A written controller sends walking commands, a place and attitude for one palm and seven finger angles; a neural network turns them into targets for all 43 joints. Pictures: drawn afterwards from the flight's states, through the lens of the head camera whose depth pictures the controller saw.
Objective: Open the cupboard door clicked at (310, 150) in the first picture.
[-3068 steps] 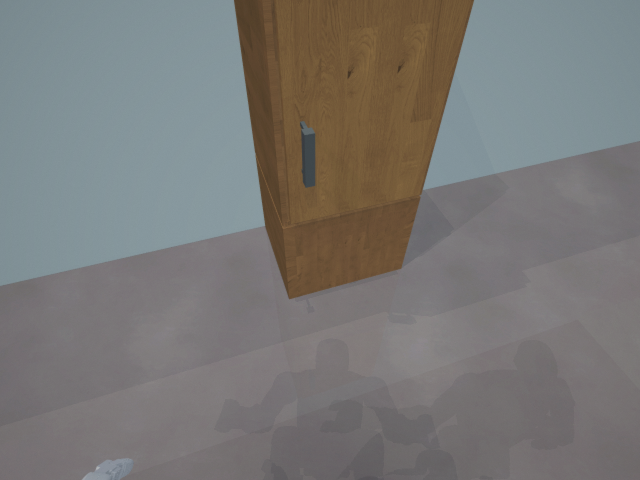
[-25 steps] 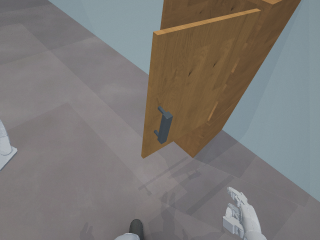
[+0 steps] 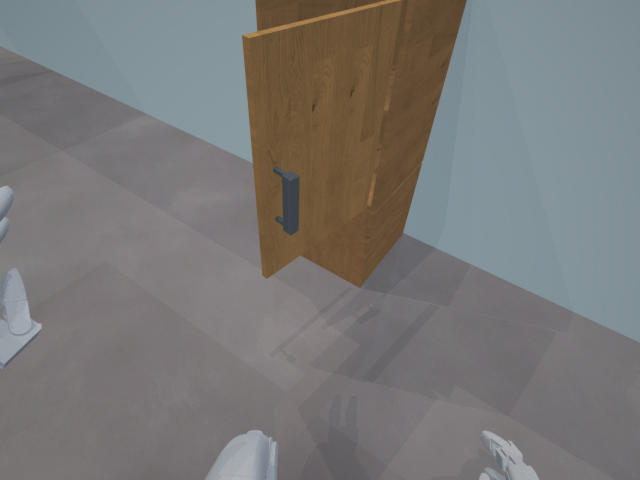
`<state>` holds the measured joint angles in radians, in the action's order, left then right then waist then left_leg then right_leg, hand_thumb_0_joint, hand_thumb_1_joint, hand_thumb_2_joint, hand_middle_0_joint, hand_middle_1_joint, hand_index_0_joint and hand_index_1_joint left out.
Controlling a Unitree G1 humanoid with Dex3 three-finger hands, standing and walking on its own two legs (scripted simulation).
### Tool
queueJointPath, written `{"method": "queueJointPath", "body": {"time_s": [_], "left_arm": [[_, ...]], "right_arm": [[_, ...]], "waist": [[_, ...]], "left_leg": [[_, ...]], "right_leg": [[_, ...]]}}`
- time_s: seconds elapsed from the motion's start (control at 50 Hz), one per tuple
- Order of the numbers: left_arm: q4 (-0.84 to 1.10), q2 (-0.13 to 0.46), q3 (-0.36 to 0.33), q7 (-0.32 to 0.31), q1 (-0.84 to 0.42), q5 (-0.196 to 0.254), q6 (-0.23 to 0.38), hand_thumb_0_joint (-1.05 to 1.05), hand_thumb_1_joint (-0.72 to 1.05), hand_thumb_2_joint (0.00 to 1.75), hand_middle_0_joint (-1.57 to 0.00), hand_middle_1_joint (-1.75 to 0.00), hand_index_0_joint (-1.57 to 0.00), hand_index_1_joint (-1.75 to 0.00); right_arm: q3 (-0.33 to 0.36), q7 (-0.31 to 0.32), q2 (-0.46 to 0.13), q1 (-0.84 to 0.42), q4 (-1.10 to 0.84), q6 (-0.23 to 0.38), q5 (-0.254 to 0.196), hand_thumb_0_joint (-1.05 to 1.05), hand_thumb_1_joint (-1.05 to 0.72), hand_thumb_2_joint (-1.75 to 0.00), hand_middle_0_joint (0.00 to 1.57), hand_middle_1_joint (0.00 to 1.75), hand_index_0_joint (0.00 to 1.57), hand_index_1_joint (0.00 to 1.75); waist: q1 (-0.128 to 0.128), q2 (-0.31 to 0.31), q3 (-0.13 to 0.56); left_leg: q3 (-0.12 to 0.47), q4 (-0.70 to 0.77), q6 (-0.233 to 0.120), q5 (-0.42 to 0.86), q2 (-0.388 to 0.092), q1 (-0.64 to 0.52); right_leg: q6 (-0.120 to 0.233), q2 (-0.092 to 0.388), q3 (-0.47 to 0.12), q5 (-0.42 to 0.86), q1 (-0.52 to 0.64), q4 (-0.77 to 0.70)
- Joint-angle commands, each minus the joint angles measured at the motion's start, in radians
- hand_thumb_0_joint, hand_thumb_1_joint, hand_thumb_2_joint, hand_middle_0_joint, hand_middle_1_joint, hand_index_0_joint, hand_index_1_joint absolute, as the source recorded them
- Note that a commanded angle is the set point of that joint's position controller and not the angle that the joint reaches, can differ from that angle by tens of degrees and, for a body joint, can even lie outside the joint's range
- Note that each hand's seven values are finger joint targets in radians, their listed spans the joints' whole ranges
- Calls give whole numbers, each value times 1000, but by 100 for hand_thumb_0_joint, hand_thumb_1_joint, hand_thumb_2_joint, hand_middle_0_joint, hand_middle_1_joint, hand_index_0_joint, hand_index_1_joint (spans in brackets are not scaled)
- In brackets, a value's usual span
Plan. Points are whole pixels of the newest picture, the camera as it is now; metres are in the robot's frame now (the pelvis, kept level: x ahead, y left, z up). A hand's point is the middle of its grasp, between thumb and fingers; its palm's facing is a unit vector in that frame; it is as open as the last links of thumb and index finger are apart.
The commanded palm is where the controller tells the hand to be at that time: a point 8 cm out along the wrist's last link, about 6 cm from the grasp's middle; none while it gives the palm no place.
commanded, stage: stop stepping back and stand still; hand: left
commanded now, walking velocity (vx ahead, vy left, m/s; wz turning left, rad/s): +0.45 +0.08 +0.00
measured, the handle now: (284, 200) +0.70 +0.08 -0.06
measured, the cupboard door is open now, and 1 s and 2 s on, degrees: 81 81 81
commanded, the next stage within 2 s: let the arm hang, fingers relaxed in 1.44 s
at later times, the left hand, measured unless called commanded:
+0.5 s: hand out of the picture +0.11 +0.23 +0.19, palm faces +0.40 -0.74 -0.53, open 7.5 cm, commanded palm +0.06 +0.27 +0.21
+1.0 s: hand (76, 330) +0.20 +0.21 +0.20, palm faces +0.37 -0.77 -0.52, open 7.4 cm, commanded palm +0.12 +0.26 +0.21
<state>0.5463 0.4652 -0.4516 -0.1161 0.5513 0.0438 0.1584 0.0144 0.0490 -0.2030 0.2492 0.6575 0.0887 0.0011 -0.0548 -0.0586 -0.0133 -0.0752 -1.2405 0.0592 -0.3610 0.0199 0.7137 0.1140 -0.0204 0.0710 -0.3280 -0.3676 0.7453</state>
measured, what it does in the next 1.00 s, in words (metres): steps on the spot: left foot, then right foot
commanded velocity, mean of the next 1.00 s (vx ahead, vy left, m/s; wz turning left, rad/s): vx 0.14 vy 0.04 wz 0.00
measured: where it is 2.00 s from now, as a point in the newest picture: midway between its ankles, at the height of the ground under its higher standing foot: outside the picture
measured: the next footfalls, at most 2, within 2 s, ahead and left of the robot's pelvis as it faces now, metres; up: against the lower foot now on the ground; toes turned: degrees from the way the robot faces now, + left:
left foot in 0.18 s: -0.05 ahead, +0.15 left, -0.02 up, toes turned +4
right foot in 0.50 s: -0.05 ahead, -0.13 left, -0.02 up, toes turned -6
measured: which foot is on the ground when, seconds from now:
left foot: up 0.00-0.16, down 0.18-0.50, up 0.52-0.84, down 0.86-1.00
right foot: down 0.00-0.16, up 0.18-0.48, down 0.50-1.00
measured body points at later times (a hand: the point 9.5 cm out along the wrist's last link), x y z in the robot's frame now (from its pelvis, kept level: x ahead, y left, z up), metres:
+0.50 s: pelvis -0.09 -0.03 +0.01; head -0.08 -0.03 +0.46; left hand +0.09 +0.26 +0.22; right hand +0.03 -0.24 -0.10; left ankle -0.09 +0.14 -0.71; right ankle -0.12 -0.11 -0.72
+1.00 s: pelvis -0.03 -0.04 +0.02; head +0.01 -0.04 +0.46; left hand +0.17 +0.25 +0.23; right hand +0.14 -0.28 -0.07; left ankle +0.03 +0.08 -0.71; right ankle -0.10 -0.12 -0.70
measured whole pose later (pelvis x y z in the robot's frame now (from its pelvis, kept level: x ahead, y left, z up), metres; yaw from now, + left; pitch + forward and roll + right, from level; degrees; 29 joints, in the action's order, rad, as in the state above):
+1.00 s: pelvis -0.03 -0.04 +0.02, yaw -2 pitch -1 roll +2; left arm 0.50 0.45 -0.45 -0.16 0.50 0.03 0.25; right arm 0.04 0.06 -0.20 0.16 0.60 0.12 -0.01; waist 0.00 -0.03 -0.10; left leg -0.12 -0.54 -0.01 -0.19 -0.01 0.33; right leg -0.01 0.03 0.04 -0.48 -0.20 0.69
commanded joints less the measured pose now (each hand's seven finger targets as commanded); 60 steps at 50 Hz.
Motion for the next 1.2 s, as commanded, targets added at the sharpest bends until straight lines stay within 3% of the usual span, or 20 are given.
{"method": "queueJointPath", "body": {"time_s": [0.0,0.1,0.12,0.14,0.16,0.18,0.26,0.42,0.44,0.48,0.5,0.56,0.62,0.68,0.8,0.86,0.92,1.0,1.08,1.18], "left_arm": [[256,263,-199,-23,-150,-25,114,0,90,90,-20,-30,-20,-30],[177,192,-129,-65,-259,-25,133,0,90,90,-20,-30,-20,-30],[148,161,-97,-69,-274,-24,136,0,90,90,-20,-30,-20,-30],[148,167,-103,-78,-320,-27,144,0,90,90,-20,-30,-20,-30],[150,175,-106,-70,-345,-48,158,0,90,90,-20,-30,-20,-30],[56,177,-134,-58,-245,-59,153,0,90,90,-20,-30,-20,-30],[16,73,-65,-35,-90,-33,118,0,90,90,-20,-30,-20,-30],[262,179,-123,-64,-155,-40,116,0,90,90,-20,-30,-20,-30],[236,164,-114,-70,-145,-36,110,0,90,90,-20,-30,-20,-30],[170,234,-171,-78,-130,-33,95,0,90,90,-20,-30,-20,-30],[167,253,-195,-79,-165,-27,114,0,90,90,-20,-30,-20,-30],[21,145,-163,-59,22,-22,140,0,90,90,-20,-30,-20,-30],[-46,118,-150,-56,25,-9,169,0,90,90,-20,-30,-20,-30],[-26,113,-117,-60,-14,-8,176,0,90,90,-20,-30,-20,-30],[149,147,-124,-69,-34,-1,170,0,90,90,-20,-30,-20,-30],[216,163,-146,-74,-42,3,173,0,90,90,-20,-30,-20,-30],[182,184,-177,-70,-15,-10,160,0,90,90,-20,-30,-20,-30],[157,138,-157,-61,41,2,132,0,90,90,-20,-30,-20,-30],[127,113,-132,-51,89,26,101,0,90,90,-20,-30,-20,-30],[74,123,-112,-58,-8,9,93,0,90,90,-20,-30,-20,-30]], "right_arm": [[33,11,-93,-126,-181,50,21,0,-90,-90,20,30,20,30],[14,71,-101,-71,-127,111,22,0,-90,-90,20,30,20,30],[20,77,-112,-42,-133,128,17,0,-90,-90,20,30,20,30],[33,74,-139,-59,-146,130,22,0,-90,-90,20,30,20,30],[31,60,-128,-72,-162,142,14,0,-90,-90,20,30,20,30],[46,46,-139,-92,-162,140,5,0,-90,-90,20,30,20,30],[60,12,-127,-102,-149,102,-13,0,-90,-90,20,30,20,30],[40,44,-121,-97,-149,93,26,0,-90,-90,20,30,20,30],[34,40,-103,-105,-143,91,17,0,-90,-90,20,30,20,30],[43,40,-89,-136,-149,84,0,0,-90,-90,20,30,20,30],[49,41,-113,-135,-128,90,11,0,-90,-90,20,30,20,30],[57,26,-104,-115,-107,58,2,0,-90,-90,20,30,20,30],[49,24,-94,-128,-127,31,-11,0,-90,-90,20,30,20,30],[51,27,-95,-136,-152,43,-15,0,-90,-90,20,30,20,30],[58,28,-113,-126,-180,77,-4,0,-90,-90,20,30,20,30],[74,33,-149,-114,-199,72,-13,0,-90,-90,20,30,20,30],[60,18,-121,-98,-182,80,6,0,-90,-90,20,30,20,30],[42,8,-120,-103,-194,80,-19,0,-90,-90,20,30,20,30],[37,-3,-100,-107,-195,49,-23,0,-90,-90,20,30,20,30],[16,21,-97,-127,-182,37,-18,0,-90,-90,20,30,20,30]], "waist": [[-5,-18,62],[13,149,134],[4,271,105],[19,524,57],[31,472,-9],[61,297,-25],[28,124,-93],[45,338,89],[46,256,115],[64,-183,110],[48,-74,66],[37,32,37],[34,-71,45],[49,-138,37],[58,-4,57],[59,215,154],[63,363,159],[55,223,115],[33,-98,95],[44,-42,93]], "left_leg": [[0,-109,-43,-6,-71,-229],[-88,776,-102,-113,-23,-545],[-20,928,-107,-149,-48,-579],[332,1039,-180,-341,-278,-596],[504,1087,-256,-388,-431,-481],[471,1091,-290,-311,-459,-435],[366,1059,-276,-295,-363,-339],[52,864,-170,-186,-200,-321],[50,708,-152,-156,-170,-255],[29,150,-89,-176,-12,60],[95,10,-68,-122,-38,107],[116,34,-40,39,-86,31],[40,263,-41,107,-81,-72],[-24,449,-54,155,-60,-208],[-47,758,-80,299,-22,-476],[168,773,-179,671,-193,-733],[251,828,-224,812,-283,-705],[130,823,-144,394,-217,-482],[41,603,-56,197,-74,-401],[40,723,-68,250,-61,-402]], "right_leg": [[11,252,-304,-647,-400,-600],[-32,157,-153,-307,-114,-281],[-66,93,-105,-212,-99,-49],[-118,1,-7,-185,-266,287],[-126,44,-63,-123,-365,500],[-128,51,-91,-49,-377,583],[-134,93,-62,73,-367,509],[-112,-20,149,-89,253,-226],[-89,40,52,-86,353,-309],[89,411,-599,65,457,-473],[103,477,-585,264,417,-475],[61,367,-365,487,337,-384],[7,296,-139,635,338,-353],[-19,274,-106,636,292,-367],[-46,230,-108,530,250,-303],[-139,100,-50,318,91,-60],[-126,43,-35,-184,35,-7],[-126,46,-17,16,227,-282],[-53,227,-277,416,213,-406],[-70,201,-165,703,323,-304]]}}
